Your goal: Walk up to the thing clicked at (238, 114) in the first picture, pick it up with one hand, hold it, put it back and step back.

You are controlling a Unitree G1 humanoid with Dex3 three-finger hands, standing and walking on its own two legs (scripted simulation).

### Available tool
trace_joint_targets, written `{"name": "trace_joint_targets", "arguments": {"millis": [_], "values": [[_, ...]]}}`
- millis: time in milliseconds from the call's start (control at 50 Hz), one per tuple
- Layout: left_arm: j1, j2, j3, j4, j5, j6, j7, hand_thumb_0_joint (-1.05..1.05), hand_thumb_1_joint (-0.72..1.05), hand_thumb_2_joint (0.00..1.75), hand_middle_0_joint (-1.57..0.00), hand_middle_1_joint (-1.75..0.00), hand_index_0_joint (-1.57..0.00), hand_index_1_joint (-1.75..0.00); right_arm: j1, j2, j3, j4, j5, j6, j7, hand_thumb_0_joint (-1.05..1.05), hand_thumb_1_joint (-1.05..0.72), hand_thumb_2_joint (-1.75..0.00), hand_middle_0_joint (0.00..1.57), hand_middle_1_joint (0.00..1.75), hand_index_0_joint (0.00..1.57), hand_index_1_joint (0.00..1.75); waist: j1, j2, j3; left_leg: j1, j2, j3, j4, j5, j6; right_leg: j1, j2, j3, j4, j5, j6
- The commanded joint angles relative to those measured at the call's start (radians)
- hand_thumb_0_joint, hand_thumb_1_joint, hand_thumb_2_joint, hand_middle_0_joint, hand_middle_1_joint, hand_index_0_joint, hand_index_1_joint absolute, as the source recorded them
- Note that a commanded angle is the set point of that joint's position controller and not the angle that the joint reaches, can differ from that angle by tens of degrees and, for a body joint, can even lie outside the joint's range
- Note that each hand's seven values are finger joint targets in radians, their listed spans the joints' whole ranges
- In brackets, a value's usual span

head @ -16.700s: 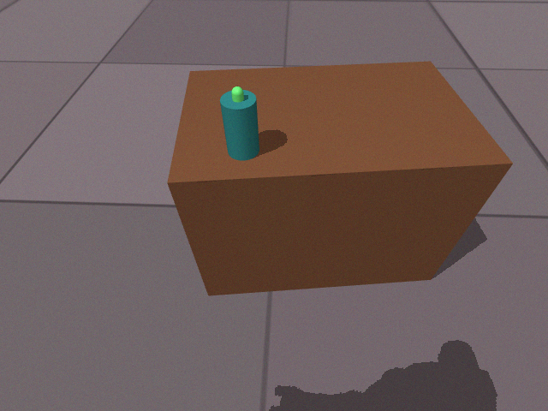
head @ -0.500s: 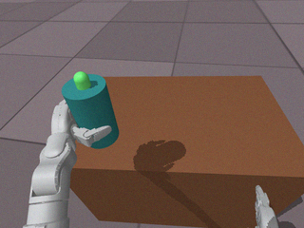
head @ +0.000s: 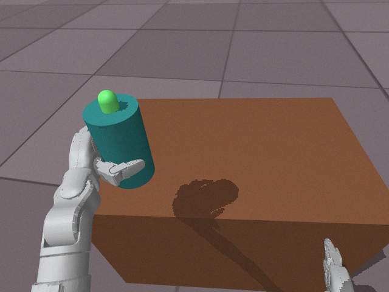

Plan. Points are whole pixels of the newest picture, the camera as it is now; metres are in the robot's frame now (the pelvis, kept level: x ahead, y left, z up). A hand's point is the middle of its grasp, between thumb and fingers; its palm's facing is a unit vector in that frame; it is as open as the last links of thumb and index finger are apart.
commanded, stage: hold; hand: left
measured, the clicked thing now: (121, 137) +0.34 +0.16 +0.20
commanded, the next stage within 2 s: crouch in 1.10 s
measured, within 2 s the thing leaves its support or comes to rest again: neither
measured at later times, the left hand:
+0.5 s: hand (121, 152) +0.33 +0.16 +0.17, palm faces +0.15 -0.99 -0.01, open 11.9 cm
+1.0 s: hand (120, 148) +0.34 +0.16 +0.17, palm faces +0.15 -0.99 -0.02, open 11.9 cm
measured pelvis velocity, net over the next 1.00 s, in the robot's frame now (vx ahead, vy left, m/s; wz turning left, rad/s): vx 0.01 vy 0.00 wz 0.00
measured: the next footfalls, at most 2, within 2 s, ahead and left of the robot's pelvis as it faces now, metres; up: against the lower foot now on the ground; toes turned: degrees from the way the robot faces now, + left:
none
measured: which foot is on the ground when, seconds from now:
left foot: down 0.00-1.00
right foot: down 0.00-1.00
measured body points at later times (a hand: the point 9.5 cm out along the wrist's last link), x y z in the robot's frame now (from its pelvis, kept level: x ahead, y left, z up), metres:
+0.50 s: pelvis +0.00 +0.00 +0.00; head -0.02 -0.03 +0.45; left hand +0.31 +0.21 +0.17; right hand +0.17 -0.26 -0.07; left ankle +0.00 +0.13 -0.73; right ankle +0.01 -0.14 -0.73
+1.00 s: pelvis +0.01 +0.00 +0.00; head -0.01 -0.02 +0.45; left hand +0.32 +0.22 +0.17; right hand +0.18 -0.25 -0.07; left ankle +0.00 +0.13 -0.73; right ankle +0.01 -0.14 -0.73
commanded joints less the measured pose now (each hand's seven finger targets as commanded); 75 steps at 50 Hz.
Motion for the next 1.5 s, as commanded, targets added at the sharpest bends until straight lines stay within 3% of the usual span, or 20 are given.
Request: {"name": "trace_joint_targets", "arguments": {"millis": [0,180,200,300,400,460,520,540,620,680,740,760,880,900,1000,1020,1060,1240,1340,1480], "values": [[-0.456,0.188,0.102,-0.356,-0.017,-0.125,0.018,0.00,0.01,1.26,-1.22,-1.43,-1.25,-1.43,-0.119,-0.128,-0.055,-0.180,-0.002,-0.056,-0.005,0.00,0.52,-0.06,0.05,0.05,0.05,0.05,0.002,-0.012,-0.260,0.105,-0.033,0.018,-0.084,0.228,0.018,0.065,0.039,-0.043,-0.079,0.202,-0.021],[-0.503,0.205,0.108,-0.361,-0.027,-0.131,0.018,0.00,0.02,1.30,-1.23,-1.45,-1.25,-1.45,-0.131,-0.101,-0.029,-0.152,-0.004,-0.062,-0.012,0.00,0.52,-0.06,0.05,0.05,0.05,0.05,-0.004,-0.007,-0.227,0.091,-0.034,0.017,-0.093,0.206,0.021,0.053,0.037,-0.042,-0.086,0.188,-0.020],[-0.445,0.176,0.095,-0.267,-0.024,-0.120,0.013,0.00,0.04,1.31,-1.24,-1.47,-1.27,-1.47,-0.133,-0.116,-0.035,-0.154,-0.008,-0.063,-0.016,0.00,0.52,-0.06,0.05,0.05,0.05,0.05,-0.010,-0.049,-0.225,0.087,-0.033,0.015,-0.094,0.200,0.024,0.056,0.038,-0.042,-0.088,0.184,-0.017],[-0.447,0.146,0.054,-0.295,-0.030,-0.117,-0.005,0.00,0.02,1.30,-1.23,-1.46,-1.26,-1.46,-0.129,-0.107,-0.026,-0.148,-0.004,-0.070,-0.014,0.00,0.52,-0.06,0.05,0.05,0.05,0.05,-0.014,-0.046,-0.236,0.110,-0.038,0.018,-0.092,0.201,0.028,0.041,0.037,-0.043,-0.090,0.189,-0.017],[-0.476,0.205,0.098,-0.394,-0.019,-0.130,0.005,0.00,0.02,1.29,-1.23,-1.45,-1.26,-1.45,-0.123,-0.106,-0.035,-0.134,-0.002,-0.063,-0.011,0.00,0.52,-0.06,0.05,0.05,0.05,0.05,0.009,-0.005,-0.250,0.107,-0.041,0.023,-0.091,0.208,0.023,0.047,0.034,-0.041,-0.086,0.191,-0.021],[-0.414,0.170,0.099,-0.333,-0.026,-0.125,0.012,0.00,0.01,1.29,-1.21,-1.44,-1.23,-1.44,-0.135,-0.113,-0.032,-0.185,-0.003,-0.063,-0.012,0.00,0.52,-0.06,0.05,0.05,0.05,0.05,0.001,-0.055,-0.231,0.092,-0.039,0.020,-0.094,0.196,0.026,0.066,0.036,-0.041,-0.096,0.181,-0.017],[-0.464,0.241,0.145,-0.435,-0.018,-0.143,0.023,0.00,0.01,1.29,-1.20,-1.44,-1.23,-1.44,-0.111,-0.111,-0.041,-0.156,-0.004,-0.055,-0.017,0.00,0.52,-0.06,0.05,0.05,0.05,0.05,0.010,-0.004,-0.275,0.119,-0.041,0.023,-0.086,0.227,0.023,0.075,0.032,-0.035,-0.088,0.207,-0.019],[-0.410,0.188,0.108,-0.372,-0.018,-0.137,0.018,0.00,0.03,1.31,-1.22,-1.46,-1.25,-1.46,-0.116,-0.111,-0.042,-0.166,-0.006,-0.058,-0.020,0.00,0.52,-0.06,0.05,0.05,0.05,0.05,-0.006,-0.026,-0.253,0.108,-0.040,0.024,-0.082,0.230,0.025,0.072,0.032,-0.034,-0.088,0.216,-0.015],[-0.466,0.216,0.121,-0.421,-0.022,-0.139,0.018,0.00,0.05,1.32,-1.24,-1.47,-1.27,-1.47,-0.151,-0.102,-0.029,-0.148,-0.007,-0.064,-0.021,0.00,0.51,-0.06,0.05,0.05,0.05,0.05,0.005,-0.001,-0.253,0.098,-0.043,0.025,-0.085,0.228,0.024,0.074,0.031,-0.033,-0.085,0.218,-0.017],[-0.395,0.126,0.052,-0.298,-0.030,-0.122,0.001,0.00,0.03,1.34,-1.26,-1.49,-1.29,-1.50,-0.152,-0.089,-0.015,-0.149,-0.007,-0.067,-0.025,0.00,0.52,-0.06,0.05,0.05,0.05,0.05,-0.018,-0.046,-0.227,0.106,-0.040,0.020,-0.089,0.206,0.028,0.050,0.035,-0.038,-0.093,0.198,-0.014],[-0.405,0.149,0.049,-0.317,-0.028,-0.119,-0.008,0.00,0.02,1.30,-1.24,-1.46,-1.26,-1.46,-0.141,-0.125,-0.038,-0.132,-0.007,-0.069,-0.023,0.00,0.52,-0.06,0.05,0.05,0.05,0.05,-0.013,-0.031,-0.253,0.119,-0.039,0.018,-0.083,0.246,0.026,0.055,0.035,-0.040,-0.083,0.236,-0.016],[-0.473,0.193,0.079,-0.392,-0.024,-0.126,-0.004,0.00,0.04,1.29,-1.23,-1.45,-1.26,-1.45,-0.125,-0.123,-0.041,-0.129,-0.006,-0.069,-0.020,0.00,0.52,-0.06,0.05,0.05,0.05,0.05,-0.008,-0.004,-0.288,0.135,-0.042,0.021,-0.078,0.274,0.024,0.066,0.033,-0.038,-0.077,0.263,-0.017],[-0.443,0.172,0.085,-0.308,-0.024,-0.115,0.007,0.00,0.00,1.30,-1.23,-1.46,-1.26,-1.46,-0.117,-0.129,-0.048,-0.152,-0.004,-0.065,-0.018,0.00,0.51,-0.06,0.05,0.05,0.05,0.05,-0.015,-0.039,-0.255,0.125,-0.034,0.015,-0.087,0.274,0.021,0.060,0.041,-0.046,-0.079,0.249,-0.020],[-0.476,0.202,0.102,-0.403,-0.022,-0.125,0.013,0.00,0.00,1.28,-1.20,-1.44,-1.23,-1.44,-0.116,-0.108,-0.033,-0.142,-0.002,-0.062,-0.012,0.00,0.52,-0.06,0.05,0.05,0.05,0.05,0.010,-0.005,-0.267,0.120,-0.035,0.014,-0.089,0.281,0.015,0.068,0.041,-0.047,-0.074,0.248,-0.023],[-0.512,0.200,0.106,-0.433,-0.022,-0.127,0.023,0.00,-0.02,1.29,-1.20,-1.45,-1.23,-1.45,-0.122,-0.116,-0.048,-0.168,-0.005,-0.063,-0.012,0.00,0.52,-0.06,0.05,0.05,0.05,0.05,0.000,-0.009,-0.277,0.132,-0.034,0.016,-0.083,0.289,0.017,0.085,0.039,-0.046,-0.076,0.258,-0.022],[-0.492,0.225,0.137,-0.394,-0.021,-0.123,0.027,0.00,-0.03,1.28,-1.21,-1.44,-1.24,-1.44,-0.116,-0.116,-0.049,-0.154,-0.004,-0.059,-0.013,0.00,0.51,-0.06,0.05,0.05,0.05,0.05,0.007,-0.007,-0.286,0.131,-0.034,0.015,-0.080,0.303,0.016,0.088,0.038,-0.044,-0.075,0.268,-0.022],[-0.455,0.162,0.081,-0.334,-0.022,-0.106,0.017,0.00,-0.01,1.30,-1.22,-1.46,-1.25,-1.46,-0.131,-0.093,-0.026,-0.167,-0.005,-0.059,-0.009,0.00,0.52,-0.06,0.05,0.05,0.05,0.05,0.001,0.002,-0.259,0.122,-0.033,0.018,-0.081,0.313,0.013,0.087,0.037,-0.043,-0.076,0.274,-0.023],[-0.501,0.187,0.090,-0.340,-0.028,-0.093,0.002,0.00,-0.07,1.27,-1.28,-1.47,-1.31,-1.47,-0.133,-0.108,-0.033,-0.148,-0.001,-0.053,0.001,0.00,0.55,-0.05,0.05,0.05,0.05,0.05,0.004,-0.020,-0.254,0.123,-0.032,0.013,-0.088,0.290,0.018,0.074,0.040,-0.051,-0.080,0.259,-0.022],[-0.510,0.171,0.096,-0.178,-0.024,-0.098,0.008,0.00,-0.05,1.29,-1.26,-1.48,-1.29,-1.47,-0.126,-0.121,-0.038,-0.124,-0.002,-0.050,-0.001,0.00,0.56,-0.05,0.05,0.05,0.05,0.05,-0.025,-0.070,-0.197,0.099,-0.038,0.021,-0.094,0.220,0.029,0.037,0.034,-0.040,-0.098,0.217,-0.015],[-0.633,0.238,0.125,0.004,0.002,-0.239,0.000,0.00,0.02,1.29,-1.25,-1.46,-1.29,-1.46,-0.122,-0.113,-0.020,-0.101,-0.005,-0.058,0.006,0.00,0.56,-0.05,0.05,0.05,0.05,0.05,-0.033,-0.063,-0.224,0.069,-0.037,0.019,-0.088,0.164,0.031,0.001,0.033,-0.026,-0.083,0.177,-0.015]]}}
